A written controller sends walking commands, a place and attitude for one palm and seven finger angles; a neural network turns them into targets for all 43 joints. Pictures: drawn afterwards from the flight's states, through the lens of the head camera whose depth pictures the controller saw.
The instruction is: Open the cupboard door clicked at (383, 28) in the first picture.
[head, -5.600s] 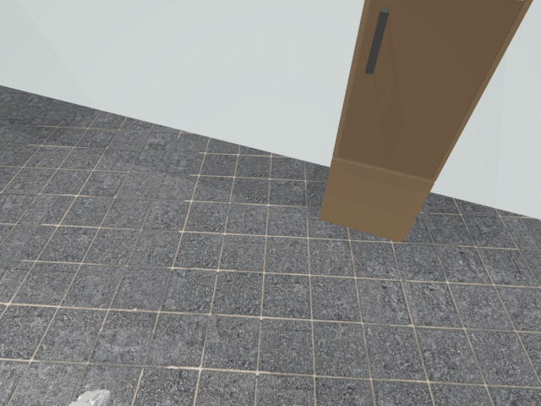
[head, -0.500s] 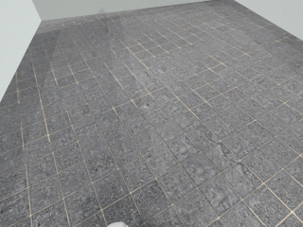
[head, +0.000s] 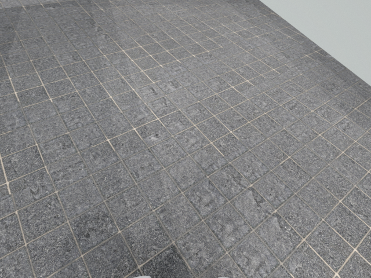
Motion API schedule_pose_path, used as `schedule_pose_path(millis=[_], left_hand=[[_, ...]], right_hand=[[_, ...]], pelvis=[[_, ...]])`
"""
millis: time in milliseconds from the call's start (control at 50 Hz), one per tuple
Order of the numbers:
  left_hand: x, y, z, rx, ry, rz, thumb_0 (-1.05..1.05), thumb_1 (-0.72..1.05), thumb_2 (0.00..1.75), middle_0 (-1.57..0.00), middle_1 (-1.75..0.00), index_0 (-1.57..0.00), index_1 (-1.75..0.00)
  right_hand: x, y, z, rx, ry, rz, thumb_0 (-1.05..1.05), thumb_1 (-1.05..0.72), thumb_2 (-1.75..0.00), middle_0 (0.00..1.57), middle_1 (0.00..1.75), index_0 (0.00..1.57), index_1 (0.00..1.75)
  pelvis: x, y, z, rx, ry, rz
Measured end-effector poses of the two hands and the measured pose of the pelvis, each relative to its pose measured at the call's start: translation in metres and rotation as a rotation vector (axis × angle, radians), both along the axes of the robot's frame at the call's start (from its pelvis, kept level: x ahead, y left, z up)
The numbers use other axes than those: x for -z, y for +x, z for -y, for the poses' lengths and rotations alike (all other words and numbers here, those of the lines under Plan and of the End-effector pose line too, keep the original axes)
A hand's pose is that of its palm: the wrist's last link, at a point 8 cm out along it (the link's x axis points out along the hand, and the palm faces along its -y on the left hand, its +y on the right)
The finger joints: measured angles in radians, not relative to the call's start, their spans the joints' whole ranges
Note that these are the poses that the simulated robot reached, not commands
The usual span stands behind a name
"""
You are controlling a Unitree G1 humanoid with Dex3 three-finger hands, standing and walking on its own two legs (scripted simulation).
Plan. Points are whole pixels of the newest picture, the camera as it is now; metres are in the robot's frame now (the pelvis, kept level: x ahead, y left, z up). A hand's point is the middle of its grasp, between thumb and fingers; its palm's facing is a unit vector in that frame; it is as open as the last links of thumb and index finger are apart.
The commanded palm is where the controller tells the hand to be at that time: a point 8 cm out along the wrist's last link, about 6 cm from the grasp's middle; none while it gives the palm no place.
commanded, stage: turn to face it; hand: left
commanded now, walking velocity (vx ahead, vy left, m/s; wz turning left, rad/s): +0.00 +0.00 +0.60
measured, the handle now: out of the picture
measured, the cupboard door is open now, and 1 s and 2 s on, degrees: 0 0 0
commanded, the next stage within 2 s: none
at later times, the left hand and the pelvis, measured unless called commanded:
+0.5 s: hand out of the picture +0.14 +0.18 -0.14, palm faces +0.26 -0.94 -0.22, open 7.3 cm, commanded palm none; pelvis +0.04 -0.03 +0.00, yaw +15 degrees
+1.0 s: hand out of the picture -0.08 +0.15 -0.18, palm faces +0.62 -0.74 -0.26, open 7.3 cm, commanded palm none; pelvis +0.03 -0.03 -0.01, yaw +36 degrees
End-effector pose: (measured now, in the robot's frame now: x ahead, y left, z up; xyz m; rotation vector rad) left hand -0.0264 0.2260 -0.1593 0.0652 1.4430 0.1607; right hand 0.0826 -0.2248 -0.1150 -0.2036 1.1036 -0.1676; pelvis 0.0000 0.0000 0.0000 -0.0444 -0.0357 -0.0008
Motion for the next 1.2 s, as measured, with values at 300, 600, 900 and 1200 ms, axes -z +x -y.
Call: schedule_pose_path(millis=[300, 600, 900, 1200], left_hand=[[-0.032, 0.145, -0.02, -0.048, 0.063, 0.309, 0.0, 0.91, 0.9, -0.2, -0.3, -0.2, -0.3], [-0.051, 0.107, 0.019, -0.203, 0.189, 0.31, 0.01, 0.91, 0.9, -0.2, -0.3, -0.2, -0.3], [-0.04, -0.035, 0.049, -0.49, 0.182, 0.112, 0.01, 0.91, 0.9, -0.2, -0.3, -0.2, -0.3], [-0.026, -0.1, 0.012, -0.698, 0.181, 0.108, 0.01, 0.91, 0.9, -0.2, -0.3, -0.2, -0.3]], right_hand=[[0.008, -0.039, -0.006, 0.002, 0.032, -0.28, 0.0, -0.92, -0.9, 0.2, 0.3, 0.2, 0.3], [0.034, 0.036, 0.057, -0.184, 0.043, -0.278, 0.01, -0.91, -0.9, 0.2, 0.3, 0.2, 0.3], [0.011, 0.179, 0.014, -0.541, -0.031, -0.102, 0.01, -0.91, -0.9, 0.19, 0.29, 0.19, 0.3], [-0.01, 0.188, -0.1, -0.795, -0.019, 0.006, 0.0, -0.9, -0.9, 0.2, 0.3, 0.2, 0.3]], pelvis=[[-0.01, 0.038, -0.006, -0.147, 0.016, -0.043], [-0.002, 0.045, 0.048, -0.341, 0.043, -0.062], [-0.004, 0.038, 0.052, -0.558, 0.073, -0.052], [-0.005, 0.019, 0.021, -0.735, 0.009, -0.038]])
